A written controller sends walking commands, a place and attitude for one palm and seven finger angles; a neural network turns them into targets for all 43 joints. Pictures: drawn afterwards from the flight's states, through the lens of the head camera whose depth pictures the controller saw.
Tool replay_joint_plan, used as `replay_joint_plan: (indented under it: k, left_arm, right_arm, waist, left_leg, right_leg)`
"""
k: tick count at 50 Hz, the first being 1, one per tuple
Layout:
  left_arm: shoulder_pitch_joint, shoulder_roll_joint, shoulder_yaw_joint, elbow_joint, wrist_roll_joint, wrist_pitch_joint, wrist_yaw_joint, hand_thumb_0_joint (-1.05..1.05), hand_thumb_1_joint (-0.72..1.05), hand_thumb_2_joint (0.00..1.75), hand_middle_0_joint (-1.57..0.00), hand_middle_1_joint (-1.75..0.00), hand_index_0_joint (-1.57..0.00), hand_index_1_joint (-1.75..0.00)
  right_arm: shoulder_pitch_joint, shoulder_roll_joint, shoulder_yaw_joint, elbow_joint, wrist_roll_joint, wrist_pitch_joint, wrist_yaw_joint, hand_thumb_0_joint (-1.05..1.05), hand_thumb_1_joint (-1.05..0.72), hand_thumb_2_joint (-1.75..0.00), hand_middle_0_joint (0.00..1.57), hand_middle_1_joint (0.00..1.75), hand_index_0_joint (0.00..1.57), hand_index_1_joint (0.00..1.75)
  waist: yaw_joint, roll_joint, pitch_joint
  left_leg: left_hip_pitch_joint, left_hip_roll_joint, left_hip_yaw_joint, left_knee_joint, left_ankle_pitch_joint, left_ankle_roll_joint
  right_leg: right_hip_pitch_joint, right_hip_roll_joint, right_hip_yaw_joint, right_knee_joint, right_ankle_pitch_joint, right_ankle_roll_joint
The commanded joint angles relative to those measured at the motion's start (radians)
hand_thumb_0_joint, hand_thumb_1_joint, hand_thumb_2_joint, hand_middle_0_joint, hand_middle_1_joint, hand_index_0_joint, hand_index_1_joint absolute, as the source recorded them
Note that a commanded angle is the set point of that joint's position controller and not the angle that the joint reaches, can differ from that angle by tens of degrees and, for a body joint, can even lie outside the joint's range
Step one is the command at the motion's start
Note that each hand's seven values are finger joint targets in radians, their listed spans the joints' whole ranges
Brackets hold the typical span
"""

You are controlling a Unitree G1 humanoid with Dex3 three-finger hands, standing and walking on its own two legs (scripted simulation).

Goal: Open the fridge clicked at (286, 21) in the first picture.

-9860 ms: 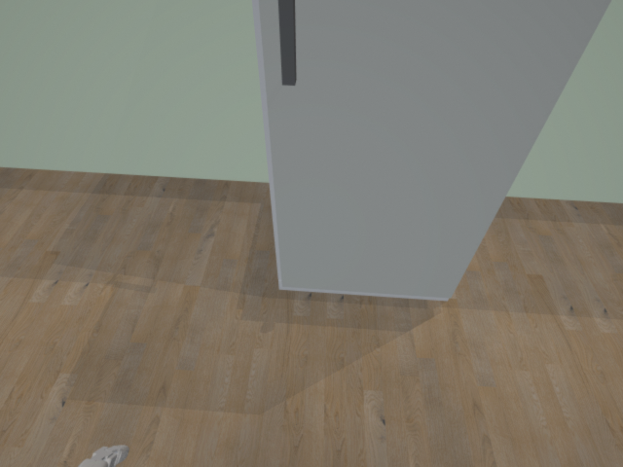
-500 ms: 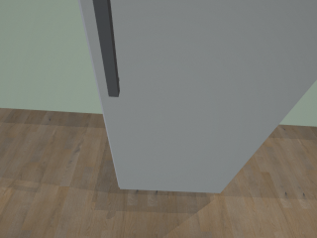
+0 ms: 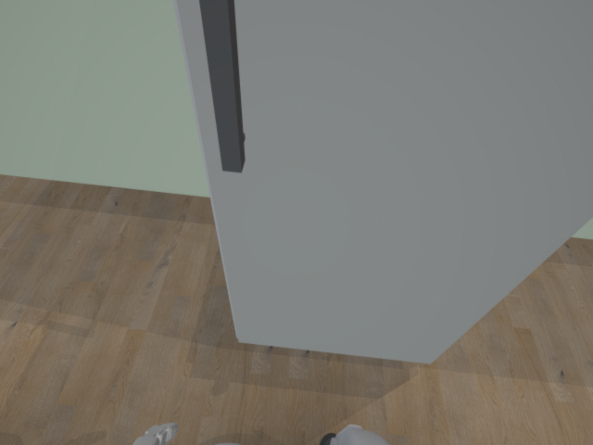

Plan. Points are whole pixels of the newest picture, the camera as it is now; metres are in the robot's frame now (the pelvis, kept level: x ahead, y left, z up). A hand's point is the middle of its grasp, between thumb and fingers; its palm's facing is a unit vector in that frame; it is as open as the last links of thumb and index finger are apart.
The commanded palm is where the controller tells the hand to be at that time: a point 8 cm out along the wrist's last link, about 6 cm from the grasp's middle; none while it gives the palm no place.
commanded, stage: come to a stop and stand still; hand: left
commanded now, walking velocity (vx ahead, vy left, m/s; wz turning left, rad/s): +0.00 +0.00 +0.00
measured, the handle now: (228, 50) +0.45 +0.11 +0.29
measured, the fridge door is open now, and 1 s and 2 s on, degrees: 0 0 0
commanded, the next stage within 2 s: look again from close up in 1.52 s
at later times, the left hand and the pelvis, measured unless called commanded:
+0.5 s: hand out of the picture -0.05 +0.19 -0.14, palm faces +0.00 -0.97 -0.22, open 7.4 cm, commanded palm none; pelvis -0.03 +0.01 +0.03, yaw -2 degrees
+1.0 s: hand out of the picture -0.03 +0.20 -0.15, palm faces -0.03 -0.98 -0.22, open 7.4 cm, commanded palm none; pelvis -0.03 +0.02 +0.02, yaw -1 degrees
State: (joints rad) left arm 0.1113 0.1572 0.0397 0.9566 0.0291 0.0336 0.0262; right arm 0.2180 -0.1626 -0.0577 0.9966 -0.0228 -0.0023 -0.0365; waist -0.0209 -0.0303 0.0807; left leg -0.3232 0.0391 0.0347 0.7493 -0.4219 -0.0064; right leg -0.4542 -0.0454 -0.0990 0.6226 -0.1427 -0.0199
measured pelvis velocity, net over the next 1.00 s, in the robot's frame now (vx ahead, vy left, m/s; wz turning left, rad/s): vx -0.03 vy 0.02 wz -0.02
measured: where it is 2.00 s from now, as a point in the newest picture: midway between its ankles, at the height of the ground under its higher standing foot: outside the picture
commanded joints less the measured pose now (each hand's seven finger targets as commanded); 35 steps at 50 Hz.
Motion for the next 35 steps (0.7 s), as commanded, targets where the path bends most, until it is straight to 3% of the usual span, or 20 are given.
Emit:
replay_joint_plan:
  k: [1, 2, 3, 4, 5, 7, 10, 11, 12, 13, 14, 15, 16, 17, 18, 21, 25, 35]
  left_arm:
    - [0.043, 0.073, 0.033, -0.084, -0.018, 0.015, 0.002, 0.00, 0.90, 0.90, -0.20, -0.30, -0.20, -0.30]
    - [0.048, 0.096, 0.036, -0.080, -0.008, 0.018, 0.002, 0.00, 0.90, 0.90, -0.20, -0.30, -0.20, -0.30]
    - [0.078, 0.096, 0.046, -0.060, 0.003, 0.024, 0.005, 0.00, 0.90, 0.90, -0.20, -0.30, -0.20, -0.30]
    - [0.117, 0.094, 0.053, -0.043, 0.008, 0.025, 0.002, 0.00, 0.90, 0.90, -0.20, -0.30, -0.20, -0.30]
    - [0.166, 0.079, 0.046, -0.028, 0.006, 0.021, 0.001, 0.00, 0.90, 0.90, -0.20, -0.30, -0.20, -0.30]
    - [0.200, 0.059, 0.029, -0.008, 0.004, 0.007, -0.001, 0.00, 0.90, 0.90, -0.20, -0.30, -0.20, -0.30]
    - [0.168, 0.050, 0.005, -0.019, -0.003, -0.014, 0.000, 0.00, 0.90, 0.90, -0.20, -0.30, -0.20, -0.30]
    - [0.170, 0.057, 0.002, -0.015, -0.006, -0.022, 0.002, 0.00, 0.90, 0.90, -0.20, -0.30, -0.20, -0.30]
    - [0.200, 0.074, 0.002, 0.003, -0.007, -0.031, 0.003, 0.00, 0.90, 0.90, -0.20, -0.30, -0.20, -0.30]
    - [0.237, 0.101, 0.003, 0.026, -0.006, -0.042, 0.006, 0.00, 0.90, 0.90, -0.20, -0.30, -0.20, -0.30]
    - [0.242, 0.140, 0.004, 0.046, -0.005, -0.054, 0.012, 0.00, 0.90, 0.90, -0.20, -0.30, -0.20, -0.30]
    - [0.233, 0.166, 0.002, 0.054, -0.006, -0.059, 0.016, 0.00, 0.90, 0.90, -0.20, -0.30, -0.20, -0.30]
    - [0.213, 0.178, -0.002, 0.056, -0.010, -0.060, 0.013, 0.00, 0.90, 0.90, -0.20, -0.30, -0.20, -0.30]
    - [0.207, 0.157, -0.002, 0.071, -0.009, -0.066, 0.012, 0.00, 0.90, 0.90, -0.20, -0.30, -0.20, -0.30]
    - [0.196, 0.156, -0.007, 0.077, -0.012, -0.066, 0.011, 0.00, 0.90, 0.90, -0.20, -0.30, -0.20, -0.30]
    - [0.191, 0.150, -0.015, 0.090, -0.011, -0.055, 0.007, 0.00, 0.90, 0.90, -0.20, -0.30, -0.20, -0.30]
    - [0.209, 0.143, -0.014, 0.112, -0.009, -0.048, 0.008, 0.00, 0.90, 0.90, -0.20, -0.30, -0.20, -0.30]
    - [0.231, 0.135, -0.007, 0.123, -0.008, -0.044, 0.005, 0.00, 0.90, 0.90, -0.20, -0.30, -0.20, -0.30]
  right_arm:
    - [0.217, -0.152, -0.028, -0.009, -0.013, -0.002, 0.002, 0.00, -0.90, -0.90, 0.20, 0.30, 0.20, 0.30]
    - [0.104, -0.173, -0.022, -0.052, -0.017, -0.004, -0.002, 0.00, -0.90, -0.90, 0.20, 0.30, 0.20, 0.30]
    - [0.033, -0.159, -0.019, -0.062, -0.015, -0.012, -0.006, 0.00, -0.90, -0.90, 0.20, 0.30, 0.20, 0.30]
    - [0.002, -0.138, -0.012, -0.071, -0.015, -0.011, -0.010, 0.00, -0.90, -0.90, 0.20, 0.30, 0.20, 0.30]
    - [-0.015, -0.132, -0.006, -0.075, -0.011, -0.012, -0.012, 0.00, -0.90, -0.90, 0.20, 0.30, 0.20, 0.30]
    - [0.000, -0.120, -0.007, -0.064, -0.007, -0.014, -0.011, 0.00, -0.90, -0.90, 0.20, 0.30, 0.20, 0.30]
    - [0.079, -0.137, -0.013, -0.026, -0.005, -0.011, -0.010, 0.00, -0.90, -0.90, 0.20, 0.30, 0.20, 0.30]
    - [0.098, -0.149, -0.015, -0.014, -0.002, -0.011, -0.008, 0.00, -0.90, -0.90, 0.20, 0.30, 0.20, 0.30]
    - [0.091, -0.161, -0.017, -0.007, 0.003, -0.011, -0.006, 0.00, -0.90, -0.90, 0.20, 0.30, 0.20, 0.30]
    - [0.094, -0.160, -0.017, -0.001, 0.010, -0.014, -0.002, 0.00, -0.90, -0.90, 0.20, 0.30, 0.20, 0.30]
    - [0.099, -0.138, -0.015, 0.001, 0.021, -0.018, 0.002, 0.00, -0.90, -0.90, 0.20, 0.30, 0.20, 0.30]
    - [0.078, -0.109, -0.005, -0.007, 0.027, -0.018, 0.004, 0.00, -0.90, -0.90, 0.20, 0.30, 0.20, 0.30]
    - [0.063, -0.110, -0.001, -0.007, 0.026, -0.018, 0.009, 0.00, -0.90, -0.90, 0.20, 0.30, 0.20, 0.30]
    - [0.057, -0.097, 0.002, 0.008, 0.018, -0.010, 0.007, 0.00, -0.90, -0.90, 0.20, 0.30, 0.20, 0.30]
    - [0.050, -0.115, 0.002, 0.020, 0.017, -0.006, 0.007, 0.00, -0.90, -0.90, 0.20, 0.30, 0.20, 0.30]
    - [0.045, -0.129, 0.005, 0.052, 0.017, -0.005, 0.011, 0.00, -0.90, -0.90, 0.20, 0.30, 0.20, 0.30]
    - [0.048, -0.132, 0.013, 0.086, 0.014, -0.007, 0.014, 0.00, -0.90, -0.90, 0.20, 0.30, 0.20, 0.30]
    - [0.093, -0.111, 0.020, 0.116, 0.007, -0.011, 0.014, 0.00, -0.90, -0.90, 0.20, 0.30, 0.20, 0.30]
  waist:
    - [-0.029, 0.332, 0.022]
    - [0.003, 0.276, 0.073]
    - [0.031, 0.287, 0.067]
    - [0.052, 0.200, 0.055]
    - [0.067, 0.172, 0.033]
    - [0.059, 0.117, -0.006]
    - [0.007, 0.152, -0.093]
    - [0.002, 0.152, -0.111]
    - [0.016, 0.159, -0.113]
    - [0.025, 0.112, -0.137]
    - [0.009, 0.021, -0.151]
    - [0.002, -0.060, -0.126]
    - [-0.006, -0.054, -0.103]
    - [-0.005, -0.124, -0.113]
    - [-0.005, -0.131, -0.089]
    - [-0.002, -0.079, -0.019]
    - [0.011, -0.016, 0.018]
    - [0.022, 0.051, 0.030]
  left_leg:
    - [-0.026, 0.275, -0.400, -0.564, -0.070, 0.092]
    - [-0.209, 0.319, -0.414, -0.628, -0.072, 0.142]
    - [-0.232, 0.275, -0.359, -0.614, -0.005, 0.126]
    - [-0.206, 0.232, -0.287, -0.567, 0.064, 0.118]
    - [-0.146, 0.204, -0.225, -0.524, 0.135, 0.123]
    - [0.011, 0.166, -0.151, -0.462, 0.296, 0.137]
    - [0.226, 0.184, -0.168, -0.399, 0.487, 0.165]
    - [0.249, 0.190, -0.175, -0.374, 0.555, 0.164]
    - [0.237, 0.172, -0.153, -0.337, 0.581, 0.147]
    - [0.206, 0.139, -0.134, -0.287, 0.550, 0.110]
    - [0.145, 0.094, -0.092, -0.239, 0.467, 0.059]
    - [0.092, 0.050, -0.050, -0.255, 0.328, 0.025]
    - [0.122, 0.032, -0.046, -0.314, 0.268, 0.014]
    - [0.153, 0.033, -0.043, -0.309, 0.276, 0.008]
    - [0.174, 0.037, -0.040, -0.319, 0.258, 0.005]
    - [0.208, 0.058, -0.061, -0.385, 0.227, 0.018]
    - [0.160, 0.067, -0.081, -0.448, 0.127, 0.021]
    - [0.078, 0.065, -0.099, -0.486, 0.051, 0.018]
  right_leg:
    - [-0.113, 0.045, 0.047, 0.135, -0.353, 0.029]
    - [0.000, 0.043, 0.113, 0.268, -0.331, 0.030]
    - [0.017, 0.033, 0.169, 0.352, -0.297, 0.033]
    - [0.024, 0.042, 0.170, 0.419, -0.247, 0.034]
    - [0.012, 0.045, 0.159, 0.437, -0.228, 0.038]
    - [-0.021, 0.038, 0.125, 0.344, -0.230, 0.046]
    - [0.032, 0.017, 0.082, 0.067, -0.286, 0.056]
    - [0.081, 0.017, 0.078, -0.040, -0.262, 0.055]
    - [0.156, 0.015, 0.078, -0.169, -0.161, 0.052]
    - [0.255, 0.002, 0.101, -0.294, -0.013, 0.045]
    - [0.331, -0.072, 0.203, -0.299, 0.145, 0.016]
    - [0.323, -0.154, 0.278, -0.267, 0.282, -0.022]
    - [0.272, -0.180, 0.262, -0.255, 0.264, -0.049]
    - [0.245, -0.147, 0.273, -0.256, 0.228, -0.057]
    - [0.205, -0.137, 0.268, -0.277, 0.155, -0.055]
    - [0.116, -0.090, 0.236, -0.340, -0.135, -0.021]
    - [0.131, -0.065, 0.224, -0.362, -0.248, -0.001]
    - [0.167, -0.059, 0.202, -0.358, -0.250, 0.003]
